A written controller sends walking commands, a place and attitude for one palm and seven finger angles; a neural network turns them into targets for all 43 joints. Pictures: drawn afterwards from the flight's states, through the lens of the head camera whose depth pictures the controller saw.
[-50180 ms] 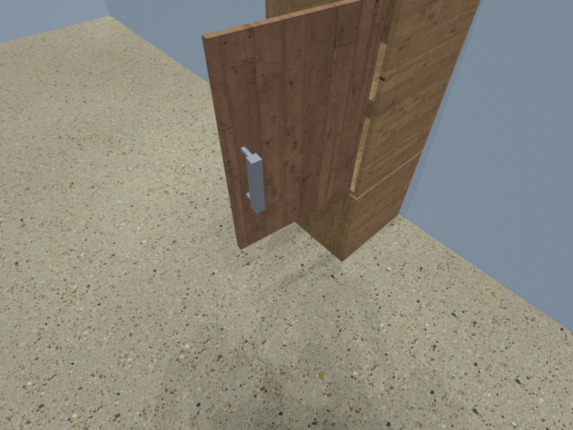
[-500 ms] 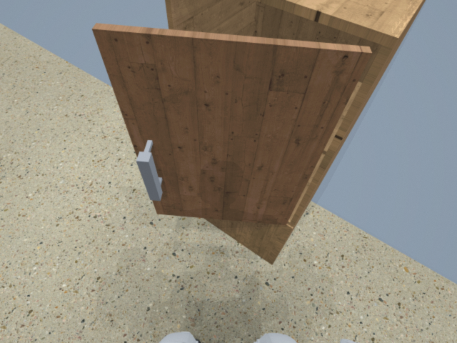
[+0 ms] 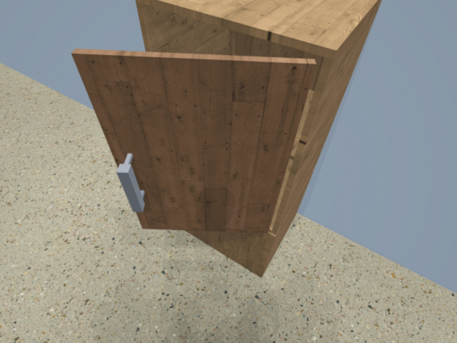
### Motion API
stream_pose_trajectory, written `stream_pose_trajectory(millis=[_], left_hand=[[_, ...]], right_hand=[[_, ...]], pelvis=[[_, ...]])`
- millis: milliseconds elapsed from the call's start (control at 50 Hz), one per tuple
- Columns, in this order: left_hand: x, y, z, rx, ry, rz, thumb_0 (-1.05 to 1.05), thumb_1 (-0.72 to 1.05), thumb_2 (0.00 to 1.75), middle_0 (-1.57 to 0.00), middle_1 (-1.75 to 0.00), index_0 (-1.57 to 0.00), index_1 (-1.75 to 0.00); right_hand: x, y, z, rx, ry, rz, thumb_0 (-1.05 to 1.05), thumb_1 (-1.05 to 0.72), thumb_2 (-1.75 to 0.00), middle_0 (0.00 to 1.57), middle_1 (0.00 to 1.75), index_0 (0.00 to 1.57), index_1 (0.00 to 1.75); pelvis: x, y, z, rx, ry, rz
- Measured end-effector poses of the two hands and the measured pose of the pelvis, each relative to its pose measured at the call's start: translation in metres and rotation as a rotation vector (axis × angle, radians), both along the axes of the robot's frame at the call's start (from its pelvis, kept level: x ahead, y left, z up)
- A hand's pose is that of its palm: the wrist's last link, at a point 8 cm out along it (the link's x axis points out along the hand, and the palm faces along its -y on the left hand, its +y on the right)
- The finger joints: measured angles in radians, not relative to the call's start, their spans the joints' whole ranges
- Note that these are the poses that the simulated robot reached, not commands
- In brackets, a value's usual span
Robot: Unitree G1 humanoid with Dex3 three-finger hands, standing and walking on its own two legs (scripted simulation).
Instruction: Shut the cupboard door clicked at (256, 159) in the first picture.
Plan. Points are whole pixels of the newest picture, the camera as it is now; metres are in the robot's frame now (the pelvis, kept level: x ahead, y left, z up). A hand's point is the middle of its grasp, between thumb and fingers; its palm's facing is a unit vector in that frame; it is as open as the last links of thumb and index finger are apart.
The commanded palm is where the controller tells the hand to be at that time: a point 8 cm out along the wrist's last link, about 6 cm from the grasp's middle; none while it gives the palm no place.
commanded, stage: look again from close up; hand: left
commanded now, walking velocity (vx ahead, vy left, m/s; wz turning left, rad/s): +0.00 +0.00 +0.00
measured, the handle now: (134, 183) +0.48 +0.25 -0.07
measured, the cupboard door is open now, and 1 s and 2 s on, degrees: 31 31 31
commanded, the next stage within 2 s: shuffle to correct the standing spot in 0.46 s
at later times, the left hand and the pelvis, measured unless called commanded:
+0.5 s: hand out of the picture +0.00 +0.24 -0.18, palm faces +0.01 -0.98 -0.21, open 7.4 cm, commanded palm none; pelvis -0.01 +0.04 -0.01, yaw +0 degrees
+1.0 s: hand out of the picture -0.03 +0.22 -0.19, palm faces +0.01 -0.99 -0.17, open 7.4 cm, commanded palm none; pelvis +0.03 +0.06 -0.02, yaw +0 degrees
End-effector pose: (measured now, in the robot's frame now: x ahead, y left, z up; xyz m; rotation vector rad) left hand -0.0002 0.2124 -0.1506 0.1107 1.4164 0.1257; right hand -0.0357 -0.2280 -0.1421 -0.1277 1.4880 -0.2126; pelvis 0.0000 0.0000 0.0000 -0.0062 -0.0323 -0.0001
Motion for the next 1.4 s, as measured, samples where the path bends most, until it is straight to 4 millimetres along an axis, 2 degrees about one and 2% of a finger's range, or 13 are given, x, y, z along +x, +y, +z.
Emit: stream_pose_trajectory(millis=[40, 100, 260, 320, 460, 580, 680, 800, 900, 980, 1120, 1260, 1400], left_hand=[[0.000, 0.000, -0.001, 0.009, -0.009, -0.015, 0.01, 0.92, 0.90, -0.20, -0.30, -0.20, -0.30], [0.001, 0.005, -0.002, 0.014, -0.027, -0.037, 0.01, 0.92, 0.90, -0.20, -0.30, -0.20, -0.30], [0.012, 0.034, -0.004, 0.034, -0.108, -0.036, 0.01, 0.91, 0.90, -0.20, -0.30, -0.20, -0.30], [0.013, 0.046, -0.002, 0.044, -0.128, -0.030, 0.00, 0.91, 0.90, -0.20, -0.30, -0.20, -0.30], [-0.001, 0.068, 0.000, 0.061, -0.108, -0.027, 0.00, 0.91, 0.90, -0.20, -0.30, -0.20, -0.30], [-0.020, 0.079, 0.001, 0.071, -0.065, -0.020, 0.00, 0.91, 0.90, -0.20, -0.30, -0.20, -0.30], [-0.035, 0.079, 0.001, 0.067, -0.023, -0.009, 0.00, 0.91, 0.90, -0.20, -0.30, -0.20, -0.30], [-0.053, 0.067, -0.004, 0.030, 0.030, 0.025, 0.00, 0.91, 0.90, -0.20, -0.30, -0.20, -0.30], [-0.055, 0.058, -0.011, 0.006, 0.078, 0.026, 0.00, 0.91, 0.90, -0.20, -0.30, -0.20, -0.30], [-0.041, 0.060, -0.011, 0.010, 0.097, 0.009, 0.00, 0.91, 0.90, -0.20, -0.30, -0.20, -0.30], [0.008, 0.067, -0.001, 0.064, 0.021, -0.012, 0.00, 0.91, 0.90, -0.20, -0.30, -0.20, -0.30], [0.061, 0.071, 0.007, 0.119, -0.116, -0.060, 0.00, 0.91, 0.90, -0.20, -0.30, -0.20, -0.30], [0.088, 0.064, 0.015, 0.125, -0.213, -0.108, 0.00, 0.91, 0.90, -0.20, -0.30, -0.20, -0.30]], right_hand=[[-0.006, 0.002, 0.000, 0.001, 0.014, -0.001, 0.00, -0.90, -0.90, 0.20, 0.30, 0.20, 0.29], [-0.003, 0.008, -0.001, -0.005, -0.030, -0.010, 0.00, -0.90, -0.90, 0.20, 0.30, 0.20, 0.29], [0.029, 0.033, -0.005, 0.010, -0.156, 0.034, 0.00, -0.91, -0.90, 0.20, 0.30, 0.20, 0.29], [0.039, 0.034, -0.002, -0.004, -0.176, 0.055, 0.01, -0.93, -0.90, 0.20, 0.30, 0.20, 0.29], [0.060, 0.034, 0.008, -0.026, -0.232, 0.091, 0.01, -0.92, -0.90, 0.20, 0.30, 0.20, 0.29], [0.073, 0.030, 0.014, -0.044, -0.253, 0.121, 0.00, -0.91, -0.90, 0.20, 0.30, 0.20, 0.29], [0.077, 0.028, 0.015, -0.048, -0.243, 0.132, 0.00, -0.90, -0.90, 0.20, 0.30, 0.20, 0.29], [0.076, 0.033, 0.008, -0.031, -0.209, 0.134, 0.00, -0.90, -0.90, 0.20, 0.30, 0.20, 0.29], [0.076, 0.043, 0.001, -0.020, -0.179, 0.122, 0.00, -0.90, -0.90, 0.20, 0.30, 0.20, 0.29], [0.080, 0.053, -0.007, -0.008, -0.175, 0.104, 0.00, -0.91, -0.90, 0.20, 0.30, 0.20, 0.29], [0.090, 0.052, -0.010, -0.001, -0.171, 0.071, 0.01, -0.94, -0.90, 0.20, 0.30, 0.20, 0.29], [0.103, 0.038, -0.009, 0.003, -0.231, 0.057, 0.01, -0.92, -0.90, 0.20, 0.30, 0.20, 0.29], [0.105, 0.022, -0.007, 0.005, -0.279, 0.056, 0.00, -0.91, -0.90, 0.20, 0.30, 0.20, 0.29]], pelvis=[[0.000, 0.002, -0.001, -0.015, 0.006, -0.009], [-0.001, 0.008, -0.003, -0.017, -0.001, -0.015], [-0.006, 0.026, -0.008, -0.018, -0.018, 0.001], [-0.008, 0.033, -0.008, -0.016, -0.009, 0.006], [-0.011, 0.043, -0.006, -0.012, 0.005, 0.003], [-0.013, 0.046, -0.004, -0.012, 0.007, 0.005], [-0.011, 0.047, -0.003, -0.010, 0.010, 0.007], [-0.001, 0.047, -0.006, -0.011, 0.011, 0.011], [0.013, 0.052, -0.011, -0.022, 0.014, 0.005], [0.023, 0.058, -0.016, -0.024, 0.037, 0.006], [0.035, 0.056, -0.011, -0.008, 0.047, -0.012], [0.025, 0.042, -0.011, 0.009, 0.046, -0.032], [0.014, 0.032, -0.012, 0.018, 0.033, -0.036]])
